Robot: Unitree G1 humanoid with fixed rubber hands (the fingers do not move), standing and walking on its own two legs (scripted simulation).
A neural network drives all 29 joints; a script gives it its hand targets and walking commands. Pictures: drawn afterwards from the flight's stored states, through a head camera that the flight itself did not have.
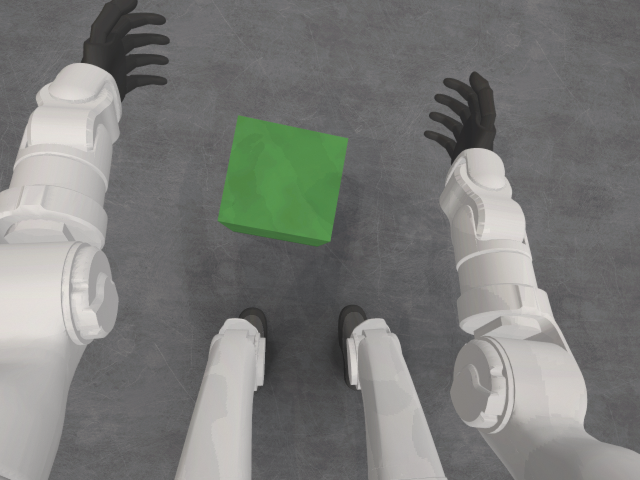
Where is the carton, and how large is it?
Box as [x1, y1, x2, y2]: [218, 115, 347, 246]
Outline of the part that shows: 238,115 219,210 218,221 233,231 317,246 329,241 347,138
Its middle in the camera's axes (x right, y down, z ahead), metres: -0.08 -0.11 +0.85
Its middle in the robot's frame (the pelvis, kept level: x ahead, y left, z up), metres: +0.50 +0.03 -0.52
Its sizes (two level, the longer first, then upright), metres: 0.210 0.200 0.250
